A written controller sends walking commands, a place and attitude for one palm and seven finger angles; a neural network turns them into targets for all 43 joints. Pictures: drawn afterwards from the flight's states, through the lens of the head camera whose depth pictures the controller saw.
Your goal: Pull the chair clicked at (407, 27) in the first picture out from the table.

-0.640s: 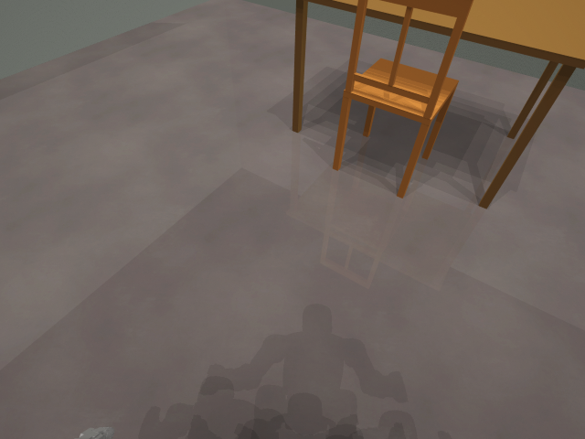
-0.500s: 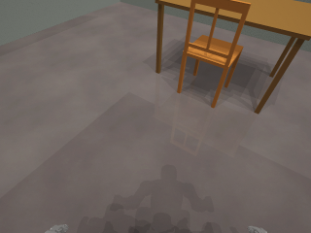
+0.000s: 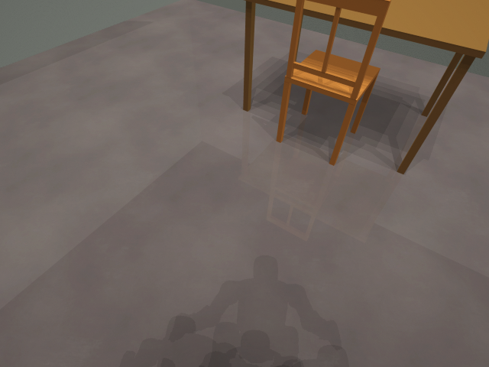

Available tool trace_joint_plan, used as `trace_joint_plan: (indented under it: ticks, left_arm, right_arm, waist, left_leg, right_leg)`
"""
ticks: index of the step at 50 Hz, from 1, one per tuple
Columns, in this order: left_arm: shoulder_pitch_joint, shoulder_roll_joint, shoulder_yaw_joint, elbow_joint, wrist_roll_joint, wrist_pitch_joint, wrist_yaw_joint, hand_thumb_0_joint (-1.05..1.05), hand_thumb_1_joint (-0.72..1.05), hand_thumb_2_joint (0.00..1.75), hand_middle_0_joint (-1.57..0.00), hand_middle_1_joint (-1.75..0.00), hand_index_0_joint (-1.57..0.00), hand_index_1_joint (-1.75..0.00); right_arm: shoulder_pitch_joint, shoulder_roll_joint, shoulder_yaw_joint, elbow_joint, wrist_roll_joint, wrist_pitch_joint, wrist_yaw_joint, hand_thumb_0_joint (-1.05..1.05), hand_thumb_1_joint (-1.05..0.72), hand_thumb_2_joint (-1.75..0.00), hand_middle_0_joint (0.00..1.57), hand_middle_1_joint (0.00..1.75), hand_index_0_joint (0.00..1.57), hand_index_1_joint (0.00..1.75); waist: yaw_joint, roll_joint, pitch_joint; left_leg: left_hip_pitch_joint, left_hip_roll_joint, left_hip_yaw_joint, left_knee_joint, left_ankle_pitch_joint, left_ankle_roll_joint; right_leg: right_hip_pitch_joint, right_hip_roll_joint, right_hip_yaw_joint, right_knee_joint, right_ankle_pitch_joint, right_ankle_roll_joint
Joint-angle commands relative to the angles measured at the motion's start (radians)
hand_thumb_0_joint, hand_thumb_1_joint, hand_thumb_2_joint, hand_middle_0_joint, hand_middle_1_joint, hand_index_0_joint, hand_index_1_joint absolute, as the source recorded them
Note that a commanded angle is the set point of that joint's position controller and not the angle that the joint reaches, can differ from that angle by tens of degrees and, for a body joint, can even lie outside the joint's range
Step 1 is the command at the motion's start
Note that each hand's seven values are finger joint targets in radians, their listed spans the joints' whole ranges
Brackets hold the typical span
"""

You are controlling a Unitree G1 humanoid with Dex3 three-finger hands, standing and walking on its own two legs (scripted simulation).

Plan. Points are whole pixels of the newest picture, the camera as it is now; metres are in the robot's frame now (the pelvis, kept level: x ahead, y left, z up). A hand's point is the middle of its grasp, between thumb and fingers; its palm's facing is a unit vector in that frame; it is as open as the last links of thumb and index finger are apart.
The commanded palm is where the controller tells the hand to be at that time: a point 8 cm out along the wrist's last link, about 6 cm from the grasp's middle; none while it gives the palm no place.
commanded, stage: stand and wait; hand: left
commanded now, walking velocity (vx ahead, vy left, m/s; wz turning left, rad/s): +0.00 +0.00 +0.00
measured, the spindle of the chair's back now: (330, 41) +1.48 -0.32 -0.09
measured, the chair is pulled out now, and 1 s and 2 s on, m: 0.00 0.00 0.00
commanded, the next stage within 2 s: look at it before walking up in 0.18 s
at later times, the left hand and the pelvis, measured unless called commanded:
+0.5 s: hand out of the picture +0.07 +0.24 -0.16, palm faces -0.03 -0.95 -0.32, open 7.3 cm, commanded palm none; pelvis -0.01 +0.00 +0.00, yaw +0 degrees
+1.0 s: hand out of the picture +0.08 +0.24 -0.16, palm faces -0.02 -0.95 -0.32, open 7.3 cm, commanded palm none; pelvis +0.01 -0.01 +0.00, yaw -1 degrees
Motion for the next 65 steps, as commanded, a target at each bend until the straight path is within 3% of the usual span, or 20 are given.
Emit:
trace_joint_plan:
  ticks: [1, 19, 45, 46, 47, 49, 52, 54, 57, 58, 59, 60, 61, 62, 63, 64, 65]
  left_arm:
    - [-0.056, 0.198, 0.036, -0.061, 0.000, -0.031, 0.017, 0.00, 0.90, 0.90, -0.20, -0.30, -0.20, -0.30]
    - [-0.057, 0.196, 0.036, -0.055, 0.005, -0.030, 0.014, 0.00, 0.90, 0.90, -0.20, -0.30, -0.20, -0.30]
    - [-0.053, 0.197, 0.036, -0.046, 0.003, -0.033, 0.016, 0.00, 0.90, 0.90, -0.20, -0.30, -0.20, -0.30]
    - [-0.013, 0.119, 0.020, -0.026, 0.001, -0.024, 0.019, 0.00, 0.90, 0.90, -0.20, -0.30, -0.20, -0.30]
    - [0.023, 0.071, 0.008, -0.013, 0.004, -0.012, 0.019, 0.00, 0.90, 0.90, -0.20, -0.30, -0.20, -0.30]
    - [0.055, 0.078, 0.014, -0.011, 0.011, 0.000, 0.010, 0.00, 0.90, 0.90, -0.20, -0.30, -0.20, -0.30]
    - [0.096, 0.081, 0.031, -0.030, 0.015, 0.002, -0.003, 0.00, 0.90, 0.90, -0.20, -0.30, -0.20, -0.30]
    - [0.125, 0.068, 0.039, -0.037, 0.014, -0.006, -0.006, 0.00, 0.90, 0.90, -0.20, -0.30, -0.20, -0.30]
    - [0.147, 0.035, 0.046, -0.046, 0.014, -0.019, -0.006, 0.00, 0.90, 0.90, -0.20, -0.30, -0.20, -0.30]
    - [0.148, 0.016, 0.046, -0.051, 0.014, -0.023, -0.008, 0.00, 0.90, 0.90, -0.20, -0.30, -0.20, -0.30]
    - [0.135, -0.012, 0.044, -0.064, 0.014, -0.028, -0.009, 0.00, 0.90, 0.90, -0.20, -0.30, -0.20, -0.30]
    - [0.097, -0.041, 0.039, -0.087, 0.014, -0.038, -0.009, 0.00, 0.90, 0.90, -0.20, -0.30, -0.20, -0.30]
    - [0.034, -0.051, 0.037, -0.115, 0.013, -0.047, -0.007, 0.00, 0.90, 0.90, -0.20, -0.30, -0.20, -0.30]
    - [-0.007, -0.054, 0.041, -0.132, 0.010, -0.053, -0.008, 0.00, 0.90, 0.90, -0.20, -0.30, -0.20, -0.30]
    - [-0.015, -0.058, 0.044, -0.135, 0.010, -0.058, -0.012, 0.00, 0.90, 0.90, -0.20, -0.30, -0.20, -0.30]
    - [0.014, -0.076, 0.048, -0.125, 0.009, -0.058, -0.018, 0.00, 0.90, 0.90, -0.20, -0.30, -0.20, -0.30]
    - [0.088, -0.094, 0.051, -0.097, 0.010, -0.056, -0.023, 0.00, 0.90, 0.90, -0.20, -0.30, -0.20, -0.30]
  right_arm:
    - [-0.067, -0.204, -0.036, -0.067, 0.000, -0.030, -0.013, 0.00, -0.90, -0.90, 0.20, 0.30, 0.20, 0.30]
    - [-0.052, -0.200, -0.035, -0.054, 0.000, -0.028, -0.010, 0.00, -0.90, -0.90, 0.20, 0.30, 0.20, 0.30]
    - [-0.067, -0.202, -0.032, -0.052, 0.003, -0.030, -0.014, 0.00, -0.90, -0.90, 0.20, 0.30, 0.20, 0.30]
    - [-0.040, -0.125, -0.012, -0.034, -0.001, -0.022, -0.011, 0.00, -0.90, -0.90, 0.20, 0.30, 0.20, 0.30]
    - [-0.004, -0.071, -0.001, -0.024, -0.006, -0.011, -0.008, 0.00, -0.90, -0.90, 0.20, 0.30, 0.20, 0.30]
    - [0.027, -0.069, -0.007, -0.023, -0.013, -0.001, -0.003, 0.00, -0.90, -0.90, 0.20, 0.30, 0.20, 0.30]
    - [0.056, -0.067, -0.014, -0.039, -0.017, -0.005, -0.001, 0.00, -0.90, -0.90, 0.20, 0.30, 0.20, 0.30]
    - [0.085, -0.056, -0.020, -0.047, -0.015, -0.017, -0.003, 0.00, -0.90, -0.90, 0.20, 0.30, 0.20, 0.30]
    - [0.142, -0.051, -0.028, -0.044, -0.010, -0.035, -0.008, 0.00, -0.90, -0.90, 0.20, 0.30, 0.20, 0.30]
    - [0.170, -0.061, -0.036, -0.037, -0.008, -0.039, -0.010, 0.00, -0.90, -0.90, 0.20, 0.30, 0.20, 0.30]
    - [0.227, -0.073, -0.043, -0.023, -0.009, -0.044, -0.015, 0.00, -0.90, -0.90, 0.20, 0.30, 0.20, 0.30]
    - [0.296, -0.080, -0.051, -0.005, -0.009, -0.051, -0.021, 0.00, -0.90, -0.90, 0.20, 0.30, 0.20, 0.30]
    - [0.352, -0.061, -0.055, 0.013, -0.012, -0.055, -0.025, 0.00, -0.90, -0.90, 0.20, 0.30, 0.20, 0.30]
    - [0.378, -0.047, -0.053, 0.022, -0.013, -0.058, -0.029, 0.00, -0.90, -0.90, 0.20, 0.30, 0.20, 0.30]
    - [0.369, -0.039, -0.055, 0.024, -0.014, -0.058, -0.029, 0.00, -0.90, -0.90, 0.20, 0.30, 0.20, 0.30]
    - [0.339, -0.036, -0.053, 0.016, -0.018, -0.058, -0.031, 0.00, -0.90, -0.90, 0.20, 0.30, 0.20, 0.30]
    - [0.289, -0.026, -0.051, 0.008, -0.018, -0.057, -0.031, 0.00, -0.90, -0.90, 0.20, 0.30, 0.20, 0.30]
  waist:
    - [0.001, 0.010, -0.076]
    - [-0.001, -0.002, -0.048]
    - [0.002, 0.014, -0.082]
    - [0.003, 0.004, -0.099]
    - [0.003, -0.009, -0.082]
    - [0.006, -0.023, 0.002]
    - [0.010, -0.046, 0.074]
    - [0.006, -0.036, 0.065]
    - [-0.008, 0.023, 0.056]
    - [-0.018, 0.077, 0.058]
    - [-0.038, 0.154, 0.066]
    - [-0.063, 0.228, 0.069]
    - [-0.089, 0.224, 0.100]
    - [-0.097, 0.189, 0.113]
    - [-0.085, 0.156, 0.107]
    - [-0.059, 0.154, 0.092]
    - [-0.012, 0.160, 0.073]
  left_leg:
    - [-0.001, 0.110, -0.089, -0.071, 0.127, 0.035]
    - [-0.017, 0.110, -0.100, -0.093, 0.069, 0.033]
    - [0.029, 0.122, -0.088, -0.091, 0.185, 0.030]
    - [0.037, 0.119, -0.071, -0.082, 0.139, 0.019]
    - [0.024, 0.107, -0.056, -0.070, 0.034, 0.009]
    - [-0.056, 0.085, -0.046, -0.055, -0.202, 0.012]
    - [-0.140, 0.075, -0.040, -0.017, -0.315, 0.024]
    - [-0.131, 0.081, -0.037, 0.025, -0.275, 0.034]
    - [-0.077, 0.126, -0.073, 0.034, -0.214, 0.063]
    - [-0.021, 0.165, -0.123, 0.011, -0.194, 0.087]
    - [0.048, 0.232, -0.202, -0.048, -0.148, 0.125]
    - [0.163, 0.307, -0.289, -0.093, -0.001, 0.178]
    - [0.243, 0.356, -0.330, -0.108, 0.184, 0.223]
    - [0.256, 0.379, -0.319, -0.095, 0.314, 0.242]
    - [0.244, 0.379, -0.283, -0.070, 0.357, 0.231]
    - [0.177, 0.349, -0.214, -0.054, 0.330, 0.200]
    - [0.076, 0.297, -0.126, -0.017, 0.270, 0.156]
  right_leg:
    - [0.012, -0.115, 0.098, -0.081, 0.117, -0.038]
    - [-0.024, -0.110, 0.115, -0.113, 0.022, -0.037]
    - [0.030, -0.115, 0.098, -0.096, 0.185, -0.036]
    - [0.034, -0.115, 0.091, -0.100, 0.129, -0.025]
    - [0.014, -0.107, 0.099, -0.102, -0.007, -0.020]
    - [-0.051, -0.097, 0.142, -0.128, -0.266, -0.036]
    - [-0.101, -0.094, 0.184, -0.120, -0.385, -0.067]
    - [-0.099, -0.092, 0.188, -0.084, -0.342, -0.086]
    - [-0.142, -0.059, 0.141, 0.036, -0.230, -0.086]
    - [-0.202, -0.031, 0.102, 0.115, -0.190, -0.078]
    - [-0.277, 0.010, 0.027, 0.244, -0.129, -0.061]
    - [-0.398, 0.033, -0.046, 0.360, -0.157, -0.041]
    - [-0.518, 0.010, -0.047, 0.437, -0.295, -0.032]
    - [-0.545, -0.034, -0.029, 0.454, -0.339, -0.033]
    - [-0.515, -0.052, -0.028, 0.411, -0.352, -0.035]
    - [-0.416, -0.054, -0.051, 0.340, -0.325, -0.036]
    - [-0.260, -0.040, -0.094, 0.243, -0.236, -0.037]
